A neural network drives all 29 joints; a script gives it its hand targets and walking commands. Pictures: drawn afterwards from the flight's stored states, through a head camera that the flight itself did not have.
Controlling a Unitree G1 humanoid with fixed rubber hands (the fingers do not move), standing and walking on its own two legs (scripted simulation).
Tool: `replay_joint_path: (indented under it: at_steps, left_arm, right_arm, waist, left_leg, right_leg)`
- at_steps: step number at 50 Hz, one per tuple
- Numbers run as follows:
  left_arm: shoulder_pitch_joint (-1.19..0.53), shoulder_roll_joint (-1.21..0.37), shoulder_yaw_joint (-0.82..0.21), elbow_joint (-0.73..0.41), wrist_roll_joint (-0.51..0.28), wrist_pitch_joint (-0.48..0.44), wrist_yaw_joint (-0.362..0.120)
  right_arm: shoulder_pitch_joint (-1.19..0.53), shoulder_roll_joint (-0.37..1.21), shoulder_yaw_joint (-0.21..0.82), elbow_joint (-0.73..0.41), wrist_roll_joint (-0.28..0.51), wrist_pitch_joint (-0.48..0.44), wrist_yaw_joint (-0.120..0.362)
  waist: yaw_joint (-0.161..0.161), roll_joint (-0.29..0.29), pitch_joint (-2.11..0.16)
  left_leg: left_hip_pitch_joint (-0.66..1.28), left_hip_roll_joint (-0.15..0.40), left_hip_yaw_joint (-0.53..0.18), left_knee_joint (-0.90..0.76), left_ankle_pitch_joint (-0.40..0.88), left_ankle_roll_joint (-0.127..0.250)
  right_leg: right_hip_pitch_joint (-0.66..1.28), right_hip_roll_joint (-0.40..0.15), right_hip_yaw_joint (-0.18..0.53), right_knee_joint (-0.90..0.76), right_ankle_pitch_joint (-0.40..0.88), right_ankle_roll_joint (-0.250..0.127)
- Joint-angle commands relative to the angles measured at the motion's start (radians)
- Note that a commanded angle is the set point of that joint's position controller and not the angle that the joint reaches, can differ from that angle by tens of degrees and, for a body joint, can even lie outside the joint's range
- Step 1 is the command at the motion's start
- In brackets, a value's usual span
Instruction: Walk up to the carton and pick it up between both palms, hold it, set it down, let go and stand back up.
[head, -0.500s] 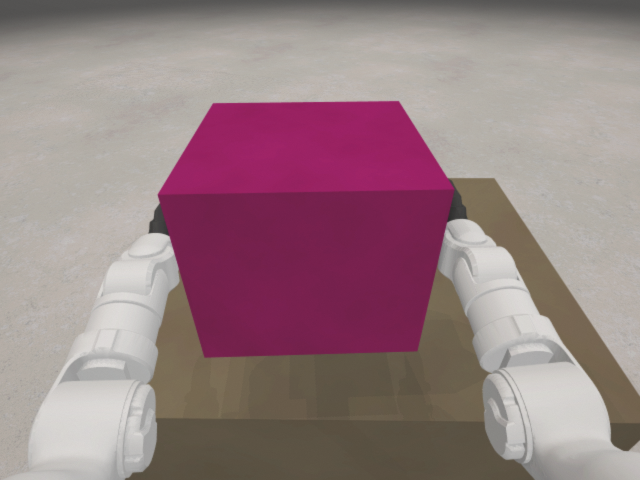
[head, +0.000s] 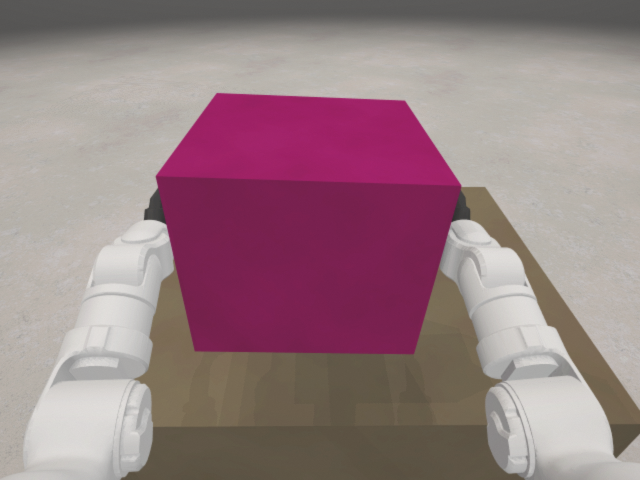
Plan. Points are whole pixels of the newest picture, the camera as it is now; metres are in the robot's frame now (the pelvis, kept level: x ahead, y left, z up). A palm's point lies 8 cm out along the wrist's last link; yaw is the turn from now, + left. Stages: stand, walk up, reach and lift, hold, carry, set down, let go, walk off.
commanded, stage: hold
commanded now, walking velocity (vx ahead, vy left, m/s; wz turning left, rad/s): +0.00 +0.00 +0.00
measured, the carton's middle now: (308, 215) +0.43 +0.03 +0.18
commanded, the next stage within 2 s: none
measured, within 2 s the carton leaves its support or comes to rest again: neither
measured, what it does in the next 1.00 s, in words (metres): stands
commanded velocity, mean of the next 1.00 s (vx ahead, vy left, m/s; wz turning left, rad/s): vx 0.00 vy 0.00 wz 0.00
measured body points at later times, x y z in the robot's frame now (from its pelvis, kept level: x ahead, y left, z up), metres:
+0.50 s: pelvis -0.01 +0.00 +0.00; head -0.08 -0.01 +0.44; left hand +0.37 +0.22 +0.21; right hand +0.39 -0.16 +0.20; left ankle +0.05 +0.16 -0.74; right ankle +0.03 -0.10 -0.74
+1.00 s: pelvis -0.01 +0.00 +0.00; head -0.08 -0.01 +0.44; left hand +0.37 +0.21 +0.21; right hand +0.38 -0.16 +0.20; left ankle +0.05 +0.16 -0.74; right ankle +0.03 -0.10 -0.74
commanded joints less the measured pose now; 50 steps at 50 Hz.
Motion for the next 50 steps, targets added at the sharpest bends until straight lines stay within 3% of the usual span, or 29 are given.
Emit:
replay_joint_path:
  at_steps: [1, 2, 3, 4, 5, 6, 10, 11, 12, 13, 14, 15, 16, 21, 22, 26, 27, 29, 31, 32, 33, 34, 37, 40, 42, 46, 47, 48, 50]
  left_arm:
    - [-0.947, -0.773, -0.329, -0.612, -0.088, -0.060, -0.182]
    - [-0.977, -0.785, -0.361, -0.664, -0.109, -0.066, -0.174]
    - [-0.925, -0.767, -0.324, -0.571, -0.083, -0.049, -0.175]
    - [-0.946, -0.791, -0.353, -0.693, -0.101, -0.052, -0.167]
    - [-0.920, -0.769, -0.334, -0.633, -0.082, -0.040, -0.174]
    - [-0.886, -0.787, -0.332, -0.615, -0.087, -0.029, -0.177]
    - [-0.855, -0.752, -0.279, -0.530, -0.047, -0.001, -0.192]
    - [-0.871, -0.764, -0.302, -0.546, -0.057, -0.001, -0.190]
    - [-0.846, -0.737, -0.268, -0.500, -0.036, 0.002, -0.195]
    - [-0.849, -0.761, -0.285, -0.531, -0.046, 0.004, -0.191]
    - [-0.864, -0.768, -0.312, -0.615, -0.064, -0.006, -0.186]
    - [-0.847, -0.740, -0.266, -0.492, -0.036, 0.005, -0.195]
    - [-0.866, -0.781, -0.305, -0.605, -0.059, 0.002, -0.189]
    - [-0.865, -0.772, -0.318, -0.593, -0.064, 0.009, -0.181]
    - [-0.897, -0.792, -0.347, -0.655, -0.084, 0.008, -0.178]
    - [-0.892, -0.779, -0.320, -0.574, -0.076, 0.014, -0.177]
    - [-0.866, -0.781, -0.319, -0.582, -0.068, 0.018, -0.176]
    - [-0.877, -0.767, -0.274, -0.505, -0.039, 0.025, -0.185]
    - [-0.896, -0.792, -0.337, -0.641, -0.081, 0.010, -0.178]
    - [-0.907, -0.817, -0.378, -0.670, -0.098, 0.011, -0.169]
    - [-0.919, -0.807, -0.348, -0.623, -0.083, 0.018, -0.168]
    - [-0.923, -0.808, -0.354, -0.623, -0.091, 0.017, -0.171]
    - [-0.834, -0.823, -0.335, -0.644, -0.066, 0.028, -0.163]
    - [-0.863, -0.823, -0.346, -0.668, -0.082, 0.031, -0.165]
    - [-0.824, -0.806, -0.312, -0.601, -0.058, 0.039, -0.173]
    - [-0.859, -0.800, -0.336, -0.640, -0.074, 0.035, -0.168]
    - [-0.837, -0.786, -0.305, -0.617, -0.044, 0.046, -0.166]
    - [-0.895, -0.809, -0.323, -0.609, -0.055, 0.040, -0.161]
    - [-0.881, -0.798, -0.303, -0.566, -0.054, 0.038, -0.165]
  right_arm:
    - [-1.027, 0.694, 0.358, -0.545, 0.203, -0.052, 0.140]
    - [-1.012, 0.697, 0.349, -0.561, 0.205, -0.052, 0.139]
    - [-1.002, 0.680, 0.332, -0.525, 0.188, -0.039, 0.142]
    - [-0.991, 0.703, 0.367, -0.567, 0.212, -0.049, 0.141]
    - [-0.946, 0.658, 0.335, -0.501, 0.198, -0.030, 0.140]
    - [-0.975, 0.671, 0.338, -0.548, 0.201, -0.033, 0.136]
    - [-0.975, 0.635, 0.311, -0.471, 0.185, -0.011, 0.145]
    - [-0.980, 0.627, 0.310, -0.480, 0.191, -0.017, 0.145]
    - [-0.971, 0.640, 0.309, -0.464, 0.171, -0.009, 0.145]
    - [-0.976, 0.623, 0.315, -0.473, 0.185, -0.017, 0.149]
    - [-0.936, 0.645, 0.331, -0.484, 0.196, -0.012, 0.143]
    - [-0.963, 0.612, 0.292, -0.443, 0.160, 0.005, 0.142]
    - [-0.975, 0.639, 0.314, -0.495, 0.187, -0.009, 0.151]
    - [-0.953, 0.629, 0.304, -0.491, 0.184, -0.002, 0.151]
    - [-0.957, 0.628, 0.294, -0.506, 0.185, -0.001, 0.157]
    - [-1.009, 0.623, 0.286, -0.496, 0.175, -0.002, 0.169]
    - [-0.978, 0.614, 0.289, -0.474, 0.184, -0.001, 0.164]
    - [-0.992, 0.601, 0.253, -0.430, 0.154, 0.004, 0.169]
    - [-0.992, 0.634, 0.292, -0.501, 0.183, -0.009, 0.168]
    - [-1.008, 0.613, 0.291, -0.538, 0.194, -0.014, 0.170]
    - [-0.999, 0.594, 0.269, -0.491, 0.186, -0.003, 0.175]
    - [-1.000, 0.608, 0.274, -0.496, 0.190, -0.006, 0.173]
    - [-0.978, 0.613, 0.324, -0.573, 0.209, -0.006, 0.166]
    - [-0.971, 0.609, 0.306, -0.539, 0.211, 0.002, 0.160]
    - [-0.974, 0.599, 0.292, -0.516, 0.196, 0.009, 0.160]
    - [-1.006, 0.626, 0.333, -0.570, 0.224, -0.001, 0.162]
    - [-0.958, 0.583, 0.288, -0.481, 0.207, 0.017, 0.164]
    - [-1.013, 0.589, 0.286, -0.506, 0.207, 0.005, 0.176]
    - [-1.023, 0.606, 0.273, -0.479, 0.174, 0.006, 0.173]
  waist:
    - [-0.123, 0.014, -0.528]
    - [-0.145, 0.030, -0.550]
    - [-0.125, -0.008, -0.457]
    - [-0.124, 0.010, -0.568]
    - [-0.157, 0.033, -0.478]
    - [-0.143, -0.008, -0.497]
    - [-0.130, -0.008, -0.425]
    - [-0.143, 0.010, -0.460]
    - [-0.131, -0.023, -0.396]
    - [-0.129, 0.008, -0.422]
    - [-0.153, 0.016, -0.482]
    - [-0.135, -0.014, -0.350]
    - [-0.141, 0.007, -0.457]
    - [-0.144, 0.007, -0.432]
    - [-0.152, 0.042, -0.467]
    - [-0.135, 0.003, -0.424]
    - [-0.147, 0.039, -0.427]
    - [-0.119, -0.015, -0.353]
    - [-0.141, -0.001, -0.472]
    - [-0.154, 0.043, -0.513]
    - [-0.148, 0.054, -0.472]
    - [-0.157, 0.052, -0.469]
    - [-0.131, 0.025, -0.506]
    - [-0.155, 0.032, -0.480]
    - [-0.138, 0.009, -0.457]
    - [-0.127, 0.027, -0.495]
    - [-0.140, 0.038, -0.421]
    - [-0.131, 0.061, -0.439]
    - [-0.127, 0.004, -0.423]
  left_leg:
    - [0.127, -0.136, -0.045, -0.037, 0.105, 0.031]
    - [0.140, -0.136, -0.058, -0.036, 0.104, 0.023]
    - [0.124, -0.131, -0.048, -0.042, 0.070, 0.034]
    - [0.155, -0.131, -0.047, -0.023, 0.157, 0.028]
    - [0.155, -0.131, -0.053, -0.034, 0.100, 0.024]
    - [0.143, -0.134, -0.050, -0.024, 0.132, 0.024]
    - [0.120, -0.127, -0.043, -0.057, 0.033, 0.043]
    - [0.132, -0.127, -0.044, -0.044, 0.073, 0.038]
    - [0.126, -0.127, -0.037, -0.056, 0.041, 0.044]
    - [0.125, -0.130, -0.038, -0.042, 0.064, 0.036]
    - [0.174, -0.122, -0.049, -0.030, 0.144, 0.026]
    - [0.099, -0.133, -0.040, -0.052, 0.019, 0.043]
    - [0.129, -0.127, -0.044, -0.045, 0.067, 0.034]
    - [0.134, -0.125, -0.048, -0.052, 0.062, 0.033]
    - [0.141, -0.121, -0.053, -0.044, 0.065, 0.021]
    - [0.119, -0.118, -0.051, -0.059, 0.018, 0.042]
    - [0.146, -0.120, -0.042, -0.047, 0.064, 0.034]
    - [0.118, -0.118, -0.040, -0.064, -0.019, 0.047]
    - [0.159, -0.113, -0.050, -0.040, 0.075, 0.036]
    - [0.175, -0.108, -0.056, -0.030, 0.116, 0.023]
    - [0.153, -0.116, -0.049, -0.034, 0.051, 0.022]
    - [0.155, -0.112, -0.054, -0.038, 0.067, 0.025]
    - [0.171, -0.111, -0.052, -0.021, 0.156, 0.024]
    - [0.164, -0.110, -0.057, -0.020, 0.146, 0.017]
    - [0.155, -0.116, -0.044, -0.034, 0.105, 0.032]
    - [0.171, -0.115, -0.044, -0.014, 0.140, 0.029]
    - [0.146, -0.114, -0.048, -0.035, 0.081, 0.026]
    - [0.147, -0.111, -0.050, -0.035, 0.050, 0.029]
    - [0.149, -0.113, -0.043, -0.035, 0.053, 0.039]
  right_leg:
    - [0.324, 0.017, 0.056, -0.140, 0.348, 0.081]
    - [0.304, 0.023, 0.057, -0.137, 0.328, 0.071]
    - [0.276, 0.024, 0.055, -0.157, 0.276, 0.078]
    - [0.318, 0.029, 0.054, -0.136, 0.379, 0.077]
    - [0.291, 0.020, 0.060, -0.157, 0.334, 0.074]
    - [0.315, 0.029, 0.053, -0.146, 0.380, 0.082]
    - [0.269, 0.018, 0.054, -0.178, 0.228, 0.075]
    - [0.273, 0.020, 0.052, -0.162, 0.260, 0.068]
    - [0.262, 0.009, 0.052, -0.177, 0.225, 0.076]
    - [0.257, 0.015, 0.053, -0.176, 0.234, 0.071]
    - [0.279, 0.022, 0.051, -0.159, 0.331, 0.068]
    - [0.252, 0.011, 0.064, -0.186, 0.234, 0.074]
    - [0.286, 0.022, 0.056, -0.163, 0.290, 0.070]
    - [0.256, 0.024, 0.055, -0.170, 0.256, 0.065]
    - [0.259, 0.029, 0.054, -0.169, 0.248, 0.055]
    - [0.221, 0.026, 0.049, -0.179, 0.189, 0.059]
    - [0.221, 0.025, 0.046, -0.173, 0.221, 0.058]
    - [0.195, 0.022, 0.050, -0.201, 0.094, 0.052]
    - [0.232, 0.028, 0.053, -0.171, 0.221, 0.057]
    - [0.234, 0.032, 0.052, -0.161, 0.270, 0.048]
    - [0.220, 0.026, 0.053, -0.176, 0.206, 0.052]
    - [0.228, 0.028, 0.048, -0.170, 0.223, 0.052]
    - [0.281, 0.039, 0.057, -0.160, 0.321, 0.050]
    - [0.266, 0.039, 0.056, -0.163, 0.327, 0.051]
    - [0.247, 0.032, 0.052, -0.176, 0.259, 0.057]
    - [0.265, 0.027, 0.061, -0.158, 0.326, 0.059]
    - [0.235, 0.027, 0.061, -0.177, 0.248, 0.056]
    - [0.199, 0.031, 0.052, -0.169, 0.179, 0.050]
    - [0.196, 0.029, 0.051, -0.189, 0.159, 0.051]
